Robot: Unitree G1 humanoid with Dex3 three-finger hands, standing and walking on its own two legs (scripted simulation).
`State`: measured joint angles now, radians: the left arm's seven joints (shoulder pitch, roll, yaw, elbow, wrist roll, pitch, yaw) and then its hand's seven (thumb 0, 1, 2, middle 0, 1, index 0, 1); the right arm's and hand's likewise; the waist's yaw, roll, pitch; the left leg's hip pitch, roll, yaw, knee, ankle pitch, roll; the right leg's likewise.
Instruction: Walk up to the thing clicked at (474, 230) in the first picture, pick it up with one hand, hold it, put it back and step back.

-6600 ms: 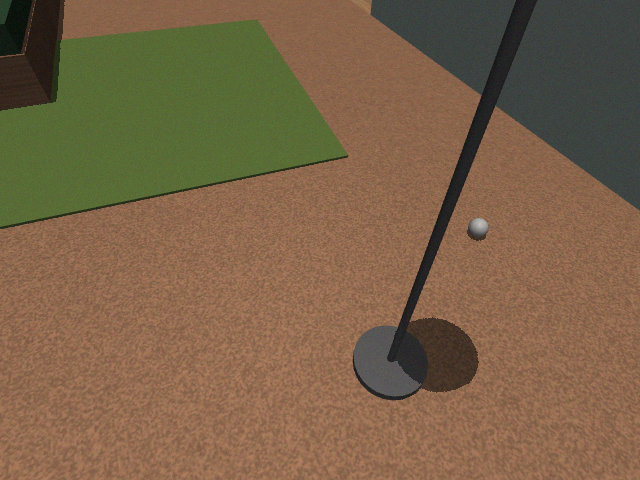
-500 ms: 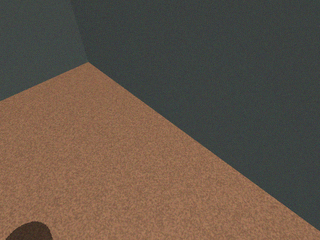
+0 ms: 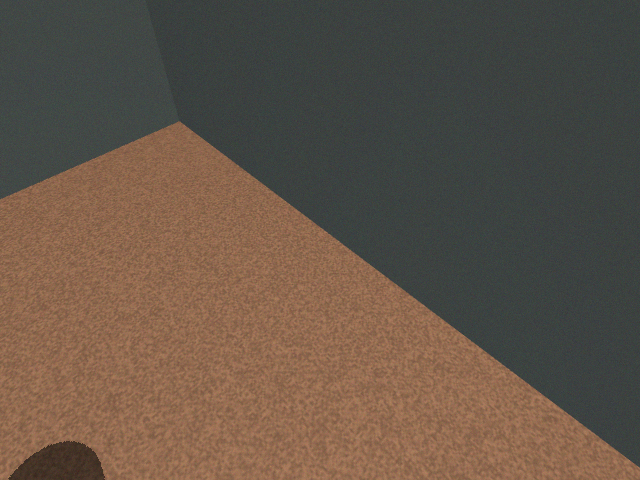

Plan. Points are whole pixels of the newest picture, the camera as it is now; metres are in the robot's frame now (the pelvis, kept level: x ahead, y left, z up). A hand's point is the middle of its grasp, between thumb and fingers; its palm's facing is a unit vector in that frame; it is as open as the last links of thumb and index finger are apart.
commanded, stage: stand
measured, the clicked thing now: out of the picture +0.27 +1.33 -0.74
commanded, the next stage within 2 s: walk up in 0.68 s
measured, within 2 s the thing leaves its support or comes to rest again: neither
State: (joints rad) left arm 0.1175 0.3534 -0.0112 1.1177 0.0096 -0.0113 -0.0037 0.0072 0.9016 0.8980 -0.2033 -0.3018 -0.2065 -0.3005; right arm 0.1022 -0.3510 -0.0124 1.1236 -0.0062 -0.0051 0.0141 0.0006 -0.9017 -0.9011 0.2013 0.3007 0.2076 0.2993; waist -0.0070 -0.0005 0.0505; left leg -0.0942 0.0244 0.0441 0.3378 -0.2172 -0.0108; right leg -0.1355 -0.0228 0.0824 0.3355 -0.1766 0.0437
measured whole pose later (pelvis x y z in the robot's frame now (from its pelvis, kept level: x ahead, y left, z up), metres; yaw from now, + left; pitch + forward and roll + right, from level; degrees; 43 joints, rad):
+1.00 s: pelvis -0.03 -0.06 -0.01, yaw +20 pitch -2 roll +1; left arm 0.05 0.38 0.07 0.86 0.05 0.05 -0.03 0.01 0.90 0.90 -0.20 -0.30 -0.21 -0.30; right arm 0.25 -0.41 -0.09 0.91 -0.02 0.05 -0.01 0.00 -0.90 -0.90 0.20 0.30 0.21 0.30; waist -0.01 0.01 0.15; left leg -0.44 -0.04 -0.06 0.91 -0.43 0.00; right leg -0.22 -0.02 -0.07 0.53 -0.28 -0.04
